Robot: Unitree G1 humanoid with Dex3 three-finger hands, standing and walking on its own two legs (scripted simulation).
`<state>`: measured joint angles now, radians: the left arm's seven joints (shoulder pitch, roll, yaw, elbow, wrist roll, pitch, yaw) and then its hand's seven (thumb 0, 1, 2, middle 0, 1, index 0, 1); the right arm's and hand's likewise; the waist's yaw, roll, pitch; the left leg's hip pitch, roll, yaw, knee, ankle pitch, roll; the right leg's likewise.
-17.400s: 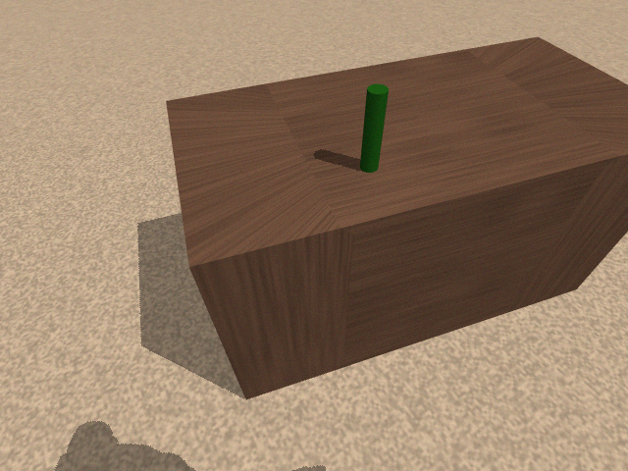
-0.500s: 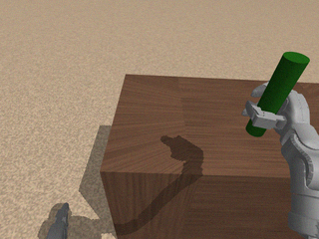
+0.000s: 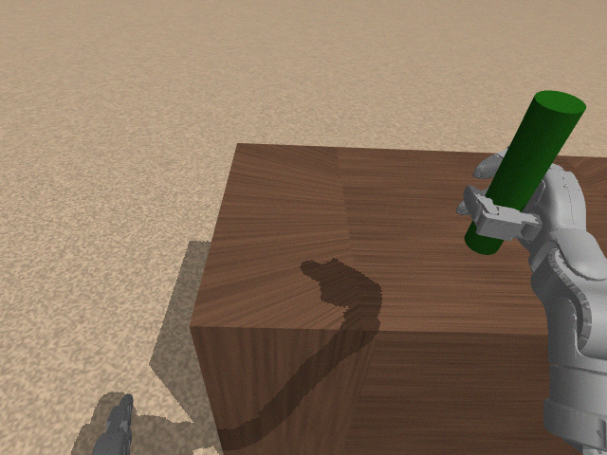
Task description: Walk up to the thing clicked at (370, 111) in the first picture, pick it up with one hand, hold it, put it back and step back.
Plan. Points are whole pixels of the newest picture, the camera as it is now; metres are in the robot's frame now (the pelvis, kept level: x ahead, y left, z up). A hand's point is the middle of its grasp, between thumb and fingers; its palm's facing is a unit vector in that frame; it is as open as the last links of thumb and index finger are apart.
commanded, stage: hold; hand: right
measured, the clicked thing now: (513, 184) +0.33 -0.20 +0.26
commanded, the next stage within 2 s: crouch in 1.12 s
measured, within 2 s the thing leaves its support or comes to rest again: neither
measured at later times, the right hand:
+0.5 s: hand (475, 205) +0.34 -0.17 +0.22, palm faces +0.11 +0.99 -0.02, open 5.3 cm
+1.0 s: hand (480, 207) +0.35 -0.18 +0.22, palm faces +0.15 +0.99 +0.00, open 5.3 cm
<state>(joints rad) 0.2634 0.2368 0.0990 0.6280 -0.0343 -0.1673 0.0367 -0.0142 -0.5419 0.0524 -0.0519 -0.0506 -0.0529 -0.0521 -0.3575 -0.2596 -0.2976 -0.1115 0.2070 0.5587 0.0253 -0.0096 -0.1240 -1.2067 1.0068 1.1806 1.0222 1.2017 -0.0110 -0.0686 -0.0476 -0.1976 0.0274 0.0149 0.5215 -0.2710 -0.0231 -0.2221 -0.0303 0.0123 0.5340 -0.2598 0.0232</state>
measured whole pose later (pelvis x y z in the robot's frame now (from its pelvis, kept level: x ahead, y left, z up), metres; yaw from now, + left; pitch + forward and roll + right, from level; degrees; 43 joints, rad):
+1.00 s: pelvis +0.01 +0.00 +0.00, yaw +0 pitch -3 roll +0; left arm 0.25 0.24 0.11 0.60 -0.03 -0.19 0.04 -0.01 -0.54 0.05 -0.05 -0.05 -0.05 -0.05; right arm -0.34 -0.25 -0.30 -0.09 0.22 0.57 0.02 -0.01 -0.13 -1.21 1.00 1.18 1.02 1.20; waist 0.00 -0.07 -0.05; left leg -0.19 0.03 0.01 0.52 -0.27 -0.02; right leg -0.22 -0.03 0.01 0.52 -0.26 0.02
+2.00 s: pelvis +0.00 -0.01 -0.01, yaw +2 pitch +5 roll +1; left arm 0.26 0.21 0.06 0.56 0.00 -0.21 0.04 -0.01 -0.53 0.05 -0.06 -0.05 -0.06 -0.05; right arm -0.69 -0.38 -0.35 0.81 0.12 -0.03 0.04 -0.01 -0.14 -1.20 1.01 1.15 1.02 1.18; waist 0.08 -0.01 -0.03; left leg -0.41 0.01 -0.02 0.59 -0.27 -0.03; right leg -0.43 -0.05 -0.02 0.62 -0.28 0.01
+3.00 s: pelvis +0.00 -0.01 -0.03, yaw +3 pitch +14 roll +2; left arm 0.29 0.23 0.02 0.37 0.02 -0.12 0.02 -0.01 -0.55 0.06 -0.06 -0.05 -0.06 -0.05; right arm -0.87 -0.52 -0.43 1.15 0.08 -0.25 0.10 -0.01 -0.14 -1.19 1.00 1.15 1.01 1.18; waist 0.16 0.00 -0.09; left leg -0.68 0.00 -0.02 0.78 -0.35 -0.04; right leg -0.71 -0.06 -0.01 0.84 -0.38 0.01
